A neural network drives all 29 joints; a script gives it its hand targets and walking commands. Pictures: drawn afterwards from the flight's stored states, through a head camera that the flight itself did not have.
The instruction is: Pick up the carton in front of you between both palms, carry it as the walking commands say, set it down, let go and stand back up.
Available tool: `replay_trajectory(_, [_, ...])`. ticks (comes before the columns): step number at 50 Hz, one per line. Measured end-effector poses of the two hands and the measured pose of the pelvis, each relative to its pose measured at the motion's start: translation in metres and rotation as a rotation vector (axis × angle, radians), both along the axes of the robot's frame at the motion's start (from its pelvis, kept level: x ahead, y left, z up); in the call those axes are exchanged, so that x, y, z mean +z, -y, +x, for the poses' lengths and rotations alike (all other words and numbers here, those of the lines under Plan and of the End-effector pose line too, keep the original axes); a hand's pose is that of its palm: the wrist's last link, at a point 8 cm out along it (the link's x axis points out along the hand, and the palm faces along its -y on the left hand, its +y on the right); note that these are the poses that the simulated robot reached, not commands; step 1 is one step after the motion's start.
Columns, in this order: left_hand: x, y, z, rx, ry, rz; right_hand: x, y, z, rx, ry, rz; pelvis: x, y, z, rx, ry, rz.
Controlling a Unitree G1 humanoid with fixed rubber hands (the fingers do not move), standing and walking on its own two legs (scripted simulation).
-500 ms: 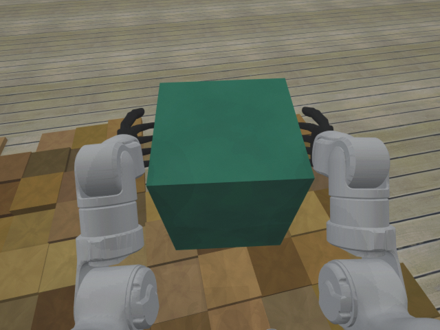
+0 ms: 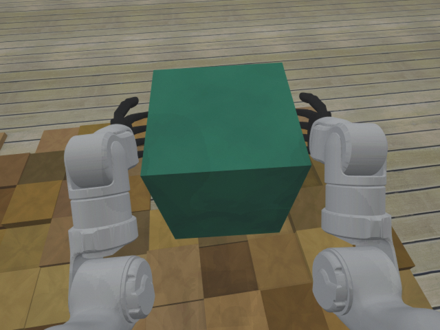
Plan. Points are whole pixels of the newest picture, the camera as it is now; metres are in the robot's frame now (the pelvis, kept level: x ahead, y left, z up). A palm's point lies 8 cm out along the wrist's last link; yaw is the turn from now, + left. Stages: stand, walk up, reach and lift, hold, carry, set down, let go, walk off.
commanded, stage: carry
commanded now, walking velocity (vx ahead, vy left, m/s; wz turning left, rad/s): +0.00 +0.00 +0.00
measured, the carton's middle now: (223, 159) +0.41 +0.01 +0.10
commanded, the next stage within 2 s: none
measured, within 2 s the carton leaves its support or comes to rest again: neither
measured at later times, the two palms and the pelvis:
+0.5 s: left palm (162, 120) +0.48 +0.12 +0.13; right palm (318, 117) +0.49 -0.18 +0.13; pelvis +0.12 -0.03 +0.03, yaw +0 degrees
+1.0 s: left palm (164, 98) +0.54 +0.12 +0.14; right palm (314, 94) +0.54 -0.18 +0.14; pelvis +0.18 -0.03 +0.02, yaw -1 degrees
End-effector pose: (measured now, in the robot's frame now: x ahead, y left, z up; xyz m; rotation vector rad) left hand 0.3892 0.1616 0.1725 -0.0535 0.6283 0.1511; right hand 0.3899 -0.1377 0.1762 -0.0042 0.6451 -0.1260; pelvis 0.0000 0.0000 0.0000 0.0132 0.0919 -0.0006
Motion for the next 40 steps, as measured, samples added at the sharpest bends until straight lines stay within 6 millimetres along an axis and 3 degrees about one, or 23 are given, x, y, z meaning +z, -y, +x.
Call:
replay_trajectory(6, [-0.031,0.019,0.042,-0.021,-0.12,-0.009,-0.04,0.018,0.026,-0.044,-0.12,0.02,0.007,0.006,0.034,-0.004,-0.017,-0.014])
replay_trajectory(13, [-0.059,0.043,0.062,-0.029,-0.17,0.025,-0.073,0.042,0.046,-0.078,-0.169,0.073,0.019,0.017,0.072,-0.006,-0.009,-0.052])
replay_trajectory(20, [-0.057,0.045,0.081,-0.014,-0.106,0.024,-0.064,0.045,0.077,-0.048,-0.106,0.056,0.025,0.026,0.104,-0.003,-0.024,-0.032])
replay_trajectory(30, [-0.032,0.04,0.111,0.015,-0.043,0.018,-0.038,0.04,0.114,-0.004,-0.043,0.033,0.03,0.036,0.137,-0.009,-0.039,-0.018])
replay_trajectory(40, [-0.036,0.046,0.134,-0.022,-0.08,0.039,-0.048,0.046,0.127,-0.021,-0.08,0.028,0.026,0.033,0.159,0.003,-0.036,-0.016])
